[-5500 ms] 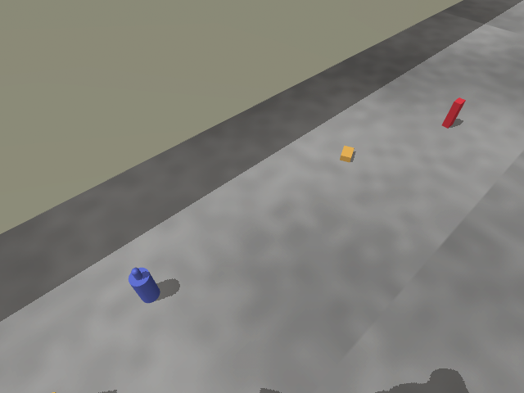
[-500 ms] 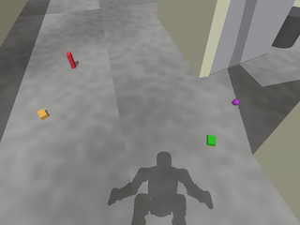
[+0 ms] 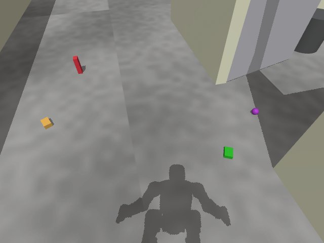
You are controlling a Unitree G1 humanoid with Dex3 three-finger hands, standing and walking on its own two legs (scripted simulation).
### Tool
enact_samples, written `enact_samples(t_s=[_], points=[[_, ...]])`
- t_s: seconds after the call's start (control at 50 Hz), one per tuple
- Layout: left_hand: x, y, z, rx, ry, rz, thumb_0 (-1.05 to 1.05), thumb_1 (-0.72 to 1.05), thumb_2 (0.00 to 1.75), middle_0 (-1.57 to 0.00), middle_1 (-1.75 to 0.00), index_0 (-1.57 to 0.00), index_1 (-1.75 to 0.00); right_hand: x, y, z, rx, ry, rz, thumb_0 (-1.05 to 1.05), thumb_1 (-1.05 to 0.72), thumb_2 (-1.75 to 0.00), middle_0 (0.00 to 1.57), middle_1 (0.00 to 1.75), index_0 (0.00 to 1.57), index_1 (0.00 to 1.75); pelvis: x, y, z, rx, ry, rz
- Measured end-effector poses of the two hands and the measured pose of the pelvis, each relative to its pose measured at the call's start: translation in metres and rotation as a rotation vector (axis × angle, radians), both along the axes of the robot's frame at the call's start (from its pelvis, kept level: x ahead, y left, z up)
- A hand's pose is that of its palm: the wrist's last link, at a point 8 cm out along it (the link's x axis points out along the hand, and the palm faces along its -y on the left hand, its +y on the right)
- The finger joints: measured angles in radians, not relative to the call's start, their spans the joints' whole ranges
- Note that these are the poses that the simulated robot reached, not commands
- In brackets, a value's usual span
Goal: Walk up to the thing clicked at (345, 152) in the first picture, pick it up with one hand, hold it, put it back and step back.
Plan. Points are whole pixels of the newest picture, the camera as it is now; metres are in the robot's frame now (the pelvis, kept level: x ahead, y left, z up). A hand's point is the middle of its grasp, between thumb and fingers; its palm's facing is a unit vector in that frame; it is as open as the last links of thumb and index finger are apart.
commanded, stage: stand
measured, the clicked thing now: (46, 122) +1.10 +1.03 -0.76
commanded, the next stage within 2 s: walk up in 0.64 s
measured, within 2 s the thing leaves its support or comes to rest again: neither
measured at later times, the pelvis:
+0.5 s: pelvis +0.00 +0.00 +0.00, yaw +0 degrees
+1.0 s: pelvis -0.01 -0.03 -0.01, yaw +17 degrees
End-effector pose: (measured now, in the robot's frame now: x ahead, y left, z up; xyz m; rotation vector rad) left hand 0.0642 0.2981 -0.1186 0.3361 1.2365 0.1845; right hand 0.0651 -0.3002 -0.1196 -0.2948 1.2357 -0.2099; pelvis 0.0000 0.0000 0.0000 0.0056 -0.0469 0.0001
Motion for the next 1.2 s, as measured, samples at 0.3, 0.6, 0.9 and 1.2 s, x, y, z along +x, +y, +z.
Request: enact_samples(t_s=[0.3, 0.6, 0.9, 1.2], points=[[0.0, 0.001, 0.001, 0.002, -0.004, 0.001, 0.0, 0.9, 0.9, -0.2, -0.3, -0.2, -0.3, -0.003, 0.002, -0.001, 0.003, 0.009, 0.003, 0.01, -0.91, -0.9, 0.21, 0.3, 0.2, 0.3, 0.0, 0.0, 0.0, 0.0, 0.001, 0.003], [0.002, 0.001, 0.002, 0.004, -0.009, 0.002, 0.0, 0.9, 0.9, -0.2, -0.3, -0.2, -0.3, 0.002, 0.001, -0.001, 0.003, -0.002, 0.008, 0.01, -0.91, -0.9, 0.21, 0.3, 0.2, 0.3, 0.001, 0.0, 0.0, 0.001, 0.002, 0.005], [-0.029, -0.003, 0.011, 0.052, -0.11, 0.171, 0.0, 0.9, 0.9, -0.2, -0.3, -0.2, -0.3, 0.042, -0.036, -0.005, -0.077, 0.059, 0.224, 0.01, -0.9, -0.9, 0.21, 0.3, 0.2, 0.3, -0.012, -0.033, -0.011, 0.012, 0.041, 0.227], [-0.108, 0.02, -0.028, 0.012, -0.137, 0.415, 0.01, 0.9, 0.9, -0.2, -0.3, -0.2, -0.3, 0.14, 0.025, 0.015, -0.127, -0.117, 0.524, 0.01, -0.91, -0.9, 0.21, 0.3, 0.2, 0.3, -0.007, -0.013, -0.033, 0.032, 0.02, 0.435]])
